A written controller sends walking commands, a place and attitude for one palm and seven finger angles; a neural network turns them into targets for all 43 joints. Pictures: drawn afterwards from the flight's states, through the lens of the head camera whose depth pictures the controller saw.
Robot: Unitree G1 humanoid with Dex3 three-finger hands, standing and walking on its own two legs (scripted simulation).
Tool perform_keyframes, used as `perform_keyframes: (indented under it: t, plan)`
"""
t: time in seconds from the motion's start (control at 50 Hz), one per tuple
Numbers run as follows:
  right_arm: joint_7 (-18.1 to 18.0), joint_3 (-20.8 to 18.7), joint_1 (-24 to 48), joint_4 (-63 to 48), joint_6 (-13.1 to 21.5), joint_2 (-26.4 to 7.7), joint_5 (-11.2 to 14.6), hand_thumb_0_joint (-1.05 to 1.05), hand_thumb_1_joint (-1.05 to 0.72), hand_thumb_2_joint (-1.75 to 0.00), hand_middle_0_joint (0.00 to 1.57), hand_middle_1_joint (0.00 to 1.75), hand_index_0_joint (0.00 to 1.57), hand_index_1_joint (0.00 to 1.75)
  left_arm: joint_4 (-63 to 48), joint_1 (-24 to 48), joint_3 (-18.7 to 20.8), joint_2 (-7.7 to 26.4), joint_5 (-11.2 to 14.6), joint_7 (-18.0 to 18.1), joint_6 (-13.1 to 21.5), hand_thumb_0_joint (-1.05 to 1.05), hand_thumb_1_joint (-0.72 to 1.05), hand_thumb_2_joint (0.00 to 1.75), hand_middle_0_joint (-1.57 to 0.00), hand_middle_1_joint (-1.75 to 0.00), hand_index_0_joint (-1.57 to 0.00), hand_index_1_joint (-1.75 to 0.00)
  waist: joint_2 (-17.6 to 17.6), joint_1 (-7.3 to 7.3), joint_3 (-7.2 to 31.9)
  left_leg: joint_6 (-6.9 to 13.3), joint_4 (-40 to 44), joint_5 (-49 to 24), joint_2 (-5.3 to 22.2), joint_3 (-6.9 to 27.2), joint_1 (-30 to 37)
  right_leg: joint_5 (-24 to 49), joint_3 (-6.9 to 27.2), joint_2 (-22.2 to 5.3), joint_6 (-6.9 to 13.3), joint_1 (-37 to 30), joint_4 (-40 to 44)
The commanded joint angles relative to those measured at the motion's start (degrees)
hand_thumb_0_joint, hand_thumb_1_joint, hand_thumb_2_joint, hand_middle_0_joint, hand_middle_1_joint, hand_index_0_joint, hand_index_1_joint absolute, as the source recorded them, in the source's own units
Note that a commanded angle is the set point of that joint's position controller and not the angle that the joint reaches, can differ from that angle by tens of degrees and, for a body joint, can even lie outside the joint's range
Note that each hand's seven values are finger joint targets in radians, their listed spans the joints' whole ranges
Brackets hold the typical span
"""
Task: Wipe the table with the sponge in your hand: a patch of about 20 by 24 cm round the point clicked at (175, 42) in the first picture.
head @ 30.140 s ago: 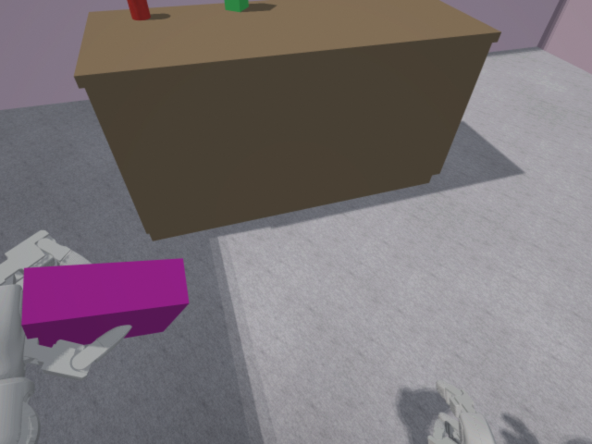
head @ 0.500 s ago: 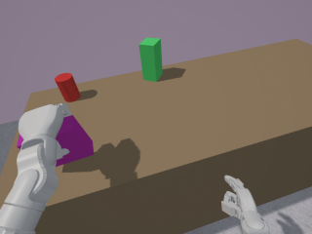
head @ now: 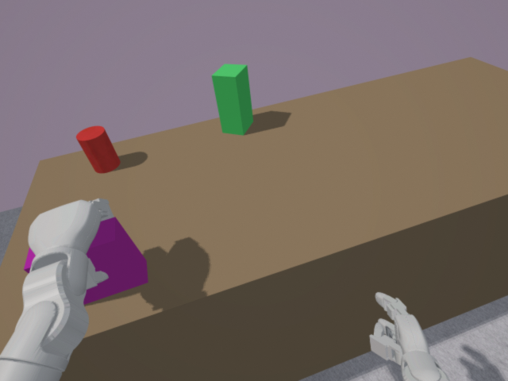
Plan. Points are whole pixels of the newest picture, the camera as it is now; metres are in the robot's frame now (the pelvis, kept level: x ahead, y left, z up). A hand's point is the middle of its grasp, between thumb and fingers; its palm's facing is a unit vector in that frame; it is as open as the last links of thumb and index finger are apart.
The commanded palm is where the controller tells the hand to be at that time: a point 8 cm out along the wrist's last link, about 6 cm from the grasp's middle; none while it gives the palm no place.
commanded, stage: lower the sponge onto the table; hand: left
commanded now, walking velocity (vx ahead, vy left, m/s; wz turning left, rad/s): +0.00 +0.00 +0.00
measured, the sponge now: (100, 271) +0.24 +0.31 +0.06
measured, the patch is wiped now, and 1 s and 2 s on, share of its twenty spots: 0.10 0.25 0.50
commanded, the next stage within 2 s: wipe forward along the first lane in 0.42 s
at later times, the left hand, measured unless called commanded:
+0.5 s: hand (94, 245) +0.25 +0.31 +0.11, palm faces +0.05 -0.05 -1.00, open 9.1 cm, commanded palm +0.22 +0.30 +0.16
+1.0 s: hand (99, 225) +0.29 +0.32 +0.11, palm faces -0.01 -0.02 -1.00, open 9.1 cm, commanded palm +0.27 +0.32 +0.14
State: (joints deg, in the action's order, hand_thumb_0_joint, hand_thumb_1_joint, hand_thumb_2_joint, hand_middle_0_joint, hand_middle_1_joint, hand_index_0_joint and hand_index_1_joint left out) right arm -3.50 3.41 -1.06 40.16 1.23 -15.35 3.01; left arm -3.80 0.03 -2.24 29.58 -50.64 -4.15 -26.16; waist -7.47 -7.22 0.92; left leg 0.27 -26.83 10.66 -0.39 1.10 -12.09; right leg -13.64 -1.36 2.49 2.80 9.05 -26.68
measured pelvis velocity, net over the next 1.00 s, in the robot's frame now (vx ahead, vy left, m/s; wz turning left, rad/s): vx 0.00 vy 0.00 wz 0.02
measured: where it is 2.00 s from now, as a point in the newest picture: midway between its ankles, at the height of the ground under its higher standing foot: outside the picture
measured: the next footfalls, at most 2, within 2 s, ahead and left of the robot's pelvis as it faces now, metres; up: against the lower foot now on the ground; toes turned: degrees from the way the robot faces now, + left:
none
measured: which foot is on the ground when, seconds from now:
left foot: down 0.00-1.00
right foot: down 0.00-1.00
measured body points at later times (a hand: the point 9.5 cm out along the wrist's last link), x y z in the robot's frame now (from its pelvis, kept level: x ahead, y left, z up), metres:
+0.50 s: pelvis +0.00 +0.00 +0.00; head -0.02 -0.04 +0.45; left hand +0.25 +0.30 +0.17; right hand +0.24 -0.21 -0.08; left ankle +0.05 +0.12 -0.74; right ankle +0.01 -0.09 -0.74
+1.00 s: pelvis +0.00 +0.00 +0.00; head -0.01 -0.04 +0.44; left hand +0.29 +0.32 +0.17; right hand +0.23 -0.21 -0.10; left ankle +0.05 +0.12 -0.74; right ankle +0.01 -0.09 -0.74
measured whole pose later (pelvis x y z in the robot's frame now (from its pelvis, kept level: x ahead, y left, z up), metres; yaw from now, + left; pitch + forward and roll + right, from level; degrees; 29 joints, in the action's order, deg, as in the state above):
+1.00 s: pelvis +0.00 +0.00 +0.00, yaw +1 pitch -1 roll +0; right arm -4.8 3.0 -4.9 40.0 -0.4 -15.4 3.8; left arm 14.2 13.6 -3.0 29.8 -54.6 -3.7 -20.4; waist -6.3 -5.6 2.6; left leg 0.6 -29.3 11.5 -1.0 2.1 -16.8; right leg -14.7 -2.4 2.0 2.5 13.2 -28.8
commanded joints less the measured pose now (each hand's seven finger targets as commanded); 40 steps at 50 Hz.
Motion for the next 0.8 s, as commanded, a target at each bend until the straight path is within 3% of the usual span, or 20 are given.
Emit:
perform_keyframes:
  t: [0.0,0.04,0.1,0.14,0.2,0.24,0.3,0.34,0.36,0.4,0.44,0.46,0.5,0.54,0.56,0.62,0.64,0.66,0.74,0.78]
  plan:
    - [-0.76,-2.08,13.11,-11.37,3.43,-4.92,-0.28,0.00,-0.90,-0.90,0.20,0.30,0.20,0.30,-12.29,12.96,6.12,13.29,-2.27,0.16,3.08,0.00,0.10,1.30,-1.20,-1.60,-1.20,-1.60,5.40,-0.02,9.95,2.15,1.59,-5.77,-2.09,2.48,6.21,4.24,5.04,-1.02,0.64,1.92,6.31]
    - [-1.51,-2.13,13.14,-11.32,4.16,-4.79,-0.27,0.00,-0.90,-0.90,0.20,0.30,0.20,0.30,-14.51,17.80,9.46,17.81,-3.21,1.40,5.42,0.00,0.10,1.30,-1.20,-1.60,-1.20,-1.60,4.26,-0.07,9.23,2.17,1.62,-3.92,-2.06,3.02,7.33,0.56,7.29,-0.66,1.22,3.54,7.17]
    - [-2.02,-2.43,11.11,-9.58,4.33,-4.90,-0.31,0.00,-0.90,-0.90,0.20,0.30,0.20,0.30,-6.11,16.06,7.69,13.20,-2.28,2.75,6.26,0.00,0.10,1.30,-1.20,-1.60,-1.20,-1.60,5.35,0.36,6.12,1.84,1.84,-3.10,-2.10,2.34,6.33,0.01,5.14,-0.57,0.98,5.00,8.11]
    - [-1.97,-2.58,11.55,-9.57,4.39,-5.17,0.15,0.00,-0.90,-0.90,0.20,0.30,0.20,0.30,-5.84,18.17,9.42,15.38,-2.10,3.52,6.09,0.00,0.10,1.30,-1.20,-1.60,-1.20,-1.60,4.57,0.07,6.03,1.56,2.16,-1.83,-2.07,2.40,6.17,-1.10,6.81,-0.60,1.39,5.28,8.02]
    - [-1.69,-2.85,11.53,-9.64,4.05,-5.37,-0.16,0.00,-0.90,-0.90,0.20,0.30,0.20,0.30,-4.61,15.56,7.68,12.59,-1.57,3.80,5.60,0.00,0.10,1.30,-1.20,-1.60,-1.20,-1.60,4.52,-0.28,8.69,1.54,1.37,-5.22,-2.38,1.58,5.85,3.83,5.28,-0.96,1.02,2.59,7.07]
    - [-1.42,-2.88,11.90,-9.97,4.18,-5.51,-0.03,0.00,-0.90,-0.90,0.20,0.30,0.20,0.30,-5.79,14.65,9.64,15.13,-2.01,3.89,5.29,0.00,0.10,1.30,-1.20,-1.60,-1.20,-1.60,3.08,-0.62,9.50,1.52,1.36,-5.51,-2.35,1.98,5.98,3.91,6.77,-0.76,1.44,2.38,6.36]
    - [-0.88,-2.88,11.26,-10.35,3.69,-5.40,-0.23,0.00,-0.90,-0.90,0.20,0.30,0.20,0.30,-5.25,11.74,6.32,10.98,-1.88,2.93,5.02,0.00,0.10,1.30,-1.20,-1.60,-1.20,-1.60,5.08,-0.09,9.44,1.72,1.07,-6.88,-2.32,1.68,5.11,6.76,4.84,-0.88,0.87,1.82,5.98]
    - [-0.81,-3.01,11.45,-10.48,3.74,-5.67,-0.10,0.00,-0.90,-0.90,0.20,0.30,0.20,0.30,-5.73,10.64,9.23,14.40,-1.96,2.88,5.06,0.00,0.10,1.30,-1.20,-1.60,-1.20,-1.60,5.49,-0.35,8.73,1.81,0.88,-6.37,-2.17,2.13,4.98,5.93,6.35,-0.68,1.15,2.44,5.82]
    - [-0.80,-2.82,11.23,-10.96,3.60,-5.24,-0.17,0.00,-0.90,-0.90,0.20,0.30,0.20,0.30,-4.68,10.07,6.59,10.87,-1.67,2.62,4.84,0.00,0.10,1.30,-1.20,-1.60,-1.20,-1.60,7.02,-0.28,8.76,1.96,0.95,-5.96,-2.21,1.73,4.24,5.50,4.65,-0.89,0.73,2.24,5.71]
    - [-1.01,-3.08,10.62,-10.29,3.20,-5.69,-0.15,0.00,-0.90,-0.90,0.20,0.30,0.20,0.30,-2.98,9.93,7.63,11.94,-1.40,2.63,4.86,0.00,0.10,1.30,-1.20,-1.60,-1.20,-1.60,7.98,0.07,7.20,1.98,1.05,-4.93,-2.01,1.78,3.96,4.50,4.59,-0.79,0.44,3.37,6.27]
    - [-0.90,-3.03,11.31,-10.52,3.24,-5.84,0.07,0.00,-0.90,-0.90,0.20,0.30,0.20,0.30,-4.83,10.98,8.93,13.99,-2.11,2.92,5.05,0.00,0.10,1.30,-1.20,-1.60,-1.20,-1.60,5.06,-0.26,7.46,1.76,1.35,-4.33,-2.08,2.20,4.25,3.12,5.88,-0.50,1.08,3.65,5.90]
    - [-0.80,-3.05,11.09,-11.24,3.34,-5.26,-0.04,0.00,-0.90,-0.90,0.20,0.30,0.20,0.30,-4.90,9.40,6.54,10.41,-1.77,2.86,5.08,0.00,0.10,1.30,-1.20,-1.60,-1.20,-1.60,5.47,-0.43,8.11,1.89,1.04,-4.78,-2.13,1.84,4.03,3.64,4.25,-0.74,0.86,3.15,5.58]
    - [-0.41,-3.27,10.45,-11.01,3.05,-5.53,-0.16,0.00,-0.90,-0.90,0.20,0.30,0.20,0.30,-5.84,5.89,6.69,9.83,-1.73,2.97,5.24,0.00,0.10,1.30,-1.20,-1.60,-1.20,-1.60,6.19,-0.55,8.68,1.85,0.94,-6.63,-2.00,1.97,4.44,6.25,4.00,-0.57,0.81,2.58,5.22]
    - [-0.31,-3.28,11.14,-10.90,2.88,-5.73,-0.02,0.00,-0.90,-0.90,0.20,0.30,0.20,0.30,-6.10,7.19,8.63,12.46,-2.00,3.40,5.07,0.00,0.10,1.30,-1.20,-1.60,-1.20,-1.60,5.88,-0.51,7.86,1.79,1.24,-5.48,-1.84,2.30,4.19,4.75,5.30,-0.36,1.14,3.38,5.29]
    - [-0.49,-3.00,10.76,-11.02,2.69,-5.39,0.04,0.00,-0.90,-0.90,0.20,0.30,0.20,0.30,-3.75,8.71,5.99,9.49,-1.93,3.35,4.59,0.00,0.10,1.30,-1.20,-1.60,-1.20,-1.60,7.69,0.13,6.43,1.82,1.44,-3.99,-1.86,2.05,3.03,2.79,3.69,-0.41,0.74,4.30,5.60]
    - [-1.10,-3.14,10.37,-9.98,2.22,-5.75,0.27,0.00,-0.90,-0.90,0.20,0.30,0.20,0.30,-0.49,12.45,5.62,10.18,-2.50,3.49,4.23,0.00,0.10,1.30,-1.20,-1.60,-1.20,-1.60,8.03,0.74,4.67,1.80,2.19,-1.11,-1.77,2.10,2.77,-0.32,3.49,-0.37,0.43,6.06,6.40]
    - [-1.24,-3.00,10.75,-9.71,2.36,-6.09,0.51,0.00,-0.90,-0.90,0.20,0.30,0.20,0.30,-0.24,14.92,7.28,13.28,-3.26,3.65,4.11,0.00,0.10,1.30,-1.20,-1.60,-1.20,-1.60,5.87,0.84,4.39,1.61,2.54,0.46,-1.75,2.43,2.95,-2.19,4.72,-0.11,1.06,6.79,6.41]
    - [-1.41,-2.80,10.40,-10.28,2.45,-5.65,0.44,0.00,-0.90,-0.90,0.20,0.30,0.20,0.30,0.70,16.52,4.23,9.74,-3.43,3.49,3.92,0.00,0.10,1.30,-1.20,-1.60,-1.20,-1.60,6.12,0.91,5.94,1.74,2.33,-0.35,-2.03,2.02,2.76,-1.12,2.97,-0.25,0.91,5.87,5.94]
    - [-1.96,-2.88,9.58,-9.24,2.00,-6.24,0.78,0.00,-0.90,-0.90,0.20,0.30,0.20,0.30,5.56,20.24,4.32,11.79,-4.47,2.84,3.86,0.00,0.10,1.30,-1.20,-1.60,-1.20,-1.60,6.14,1.61,5.75,1.59,2.75,2.09,-1.97,2.27,2.57,-2.98,3.52,-0.07,0.99,7.11,5.99]
    - [-1.98,-2.80,8.54,-9.26,2.04,-5.77,0.94,0.00,-0.90,-0.90,0.20,0.30,0.20,0.30,8.43,21.38,1.77,8.76,-4.52,2.38,4.08,0.00,0.10,1.30,-1.20,-1.60,-1.20,-1.60,7.53,2.06,6.23,1.69,2.69,2.21,-1.91,2.12,2.08,-2.56,1.87,-0.21,0.62,7.20,5.68]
